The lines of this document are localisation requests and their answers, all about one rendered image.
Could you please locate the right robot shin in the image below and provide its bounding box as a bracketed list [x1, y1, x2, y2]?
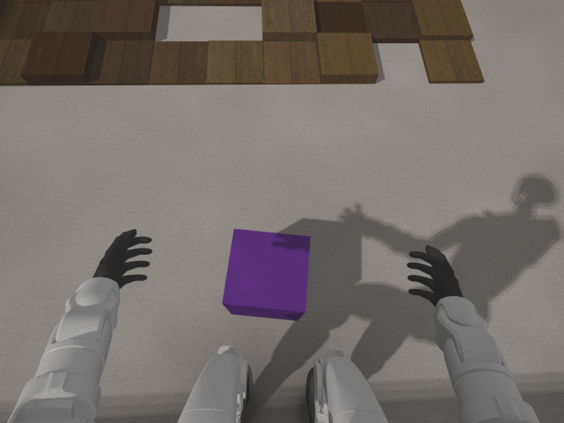
[315, 349, 344, 423]

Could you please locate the robot right forearm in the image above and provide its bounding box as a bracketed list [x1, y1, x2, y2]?
[434, 296, 540, 423]

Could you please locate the carton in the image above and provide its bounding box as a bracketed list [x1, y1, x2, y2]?
[222, 229, 310, 321]

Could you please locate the left robot shin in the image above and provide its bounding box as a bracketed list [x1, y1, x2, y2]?
[218, 345, 243, 423]

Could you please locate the robot left forearm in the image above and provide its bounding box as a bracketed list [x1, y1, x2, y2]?
[7, 277, 120, 423]

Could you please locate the robot shin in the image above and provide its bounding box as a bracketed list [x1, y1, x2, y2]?
[218, 345, 243, 423]
[315, 349, 344, 423]

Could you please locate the robot right hand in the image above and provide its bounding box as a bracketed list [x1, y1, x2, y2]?
[407, 245, 463, 307]

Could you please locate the robot left hand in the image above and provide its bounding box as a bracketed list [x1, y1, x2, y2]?
[93, 229, 152, 289]

